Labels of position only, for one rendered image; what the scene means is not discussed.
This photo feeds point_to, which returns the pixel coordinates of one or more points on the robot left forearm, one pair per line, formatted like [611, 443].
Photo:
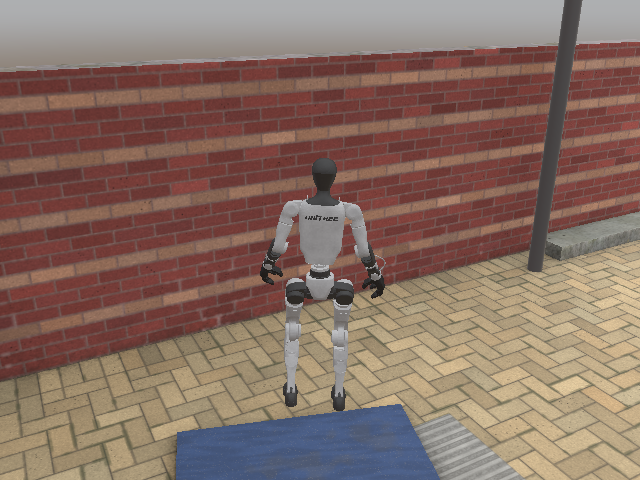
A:
[271, 257]

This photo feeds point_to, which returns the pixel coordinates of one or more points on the robot right forearm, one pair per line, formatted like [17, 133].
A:
[371, 265]

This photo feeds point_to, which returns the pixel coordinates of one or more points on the humanoid robot head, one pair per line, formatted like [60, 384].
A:
[324, 172]

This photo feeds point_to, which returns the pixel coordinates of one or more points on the robot right thigh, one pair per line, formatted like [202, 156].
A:
[342, 302]

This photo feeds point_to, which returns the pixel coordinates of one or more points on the right robot hand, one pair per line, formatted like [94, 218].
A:
[378, 283]

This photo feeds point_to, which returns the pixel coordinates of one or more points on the right robot upper arm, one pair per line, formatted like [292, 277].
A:
[354, 213]

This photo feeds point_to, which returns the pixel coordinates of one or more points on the left robot upper arm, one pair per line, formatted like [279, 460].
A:
[290, 209]

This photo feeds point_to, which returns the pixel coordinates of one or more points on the left robot hand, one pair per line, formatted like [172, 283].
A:
[264, 274]

